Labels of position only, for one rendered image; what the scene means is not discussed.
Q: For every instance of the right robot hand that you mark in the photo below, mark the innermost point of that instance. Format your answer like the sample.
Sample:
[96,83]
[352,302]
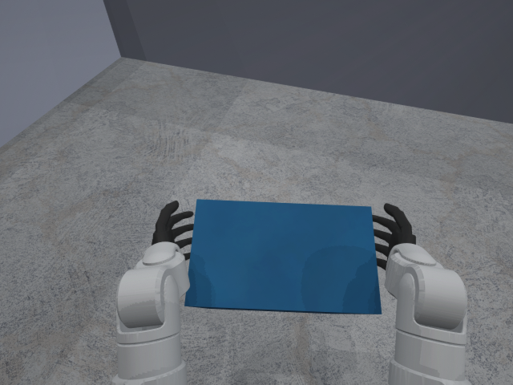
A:
[401,232]

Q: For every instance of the robot right forearm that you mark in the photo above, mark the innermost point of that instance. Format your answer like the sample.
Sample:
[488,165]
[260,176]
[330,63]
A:
[431,319]

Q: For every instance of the robot left forearm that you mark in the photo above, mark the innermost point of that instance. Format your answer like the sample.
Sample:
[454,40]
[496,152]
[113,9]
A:
[148,319]

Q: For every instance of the carton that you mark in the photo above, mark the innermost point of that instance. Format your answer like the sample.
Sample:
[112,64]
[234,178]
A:
[284,257]

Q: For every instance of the left robot hand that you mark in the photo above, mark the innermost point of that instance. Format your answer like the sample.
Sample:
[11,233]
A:
[165,222]

